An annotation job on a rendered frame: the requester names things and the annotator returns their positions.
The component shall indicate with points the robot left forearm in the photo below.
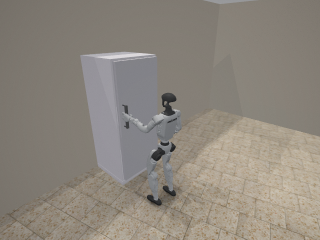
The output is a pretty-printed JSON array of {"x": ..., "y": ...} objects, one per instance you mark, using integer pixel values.
[{"x": 137, "y": 123}]

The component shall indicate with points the right robot shin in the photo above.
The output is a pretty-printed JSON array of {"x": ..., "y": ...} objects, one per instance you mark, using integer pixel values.
[{"x": 169, "y": 179}]

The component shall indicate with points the fridge door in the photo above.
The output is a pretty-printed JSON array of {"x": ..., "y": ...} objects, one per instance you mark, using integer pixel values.
[{"x": 136, "y": 85}]

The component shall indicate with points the left robot foot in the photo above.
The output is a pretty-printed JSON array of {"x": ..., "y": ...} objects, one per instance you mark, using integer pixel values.
[{"x": 151, "y": 198}]

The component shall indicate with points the handle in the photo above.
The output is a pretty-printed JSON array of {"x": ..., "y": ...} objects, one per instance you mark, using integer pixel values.
[{"x": 126, "y": 111}]

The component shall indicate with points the robot left upper arm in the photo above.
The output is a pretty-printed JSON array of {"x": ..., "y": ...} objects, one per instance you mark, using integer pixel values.
[{"x": 156, "y": 120}]

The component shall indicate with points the left robot hand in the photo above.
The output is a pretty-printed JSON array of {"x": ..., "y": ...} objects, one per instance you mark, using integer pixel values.
[{"x": 126, "y": 116}]

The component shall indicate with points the robot right upper arm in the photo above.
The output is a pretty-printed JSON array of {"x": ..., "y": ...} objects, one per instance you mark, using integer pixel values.
[{"x": 178, "y": 122}]

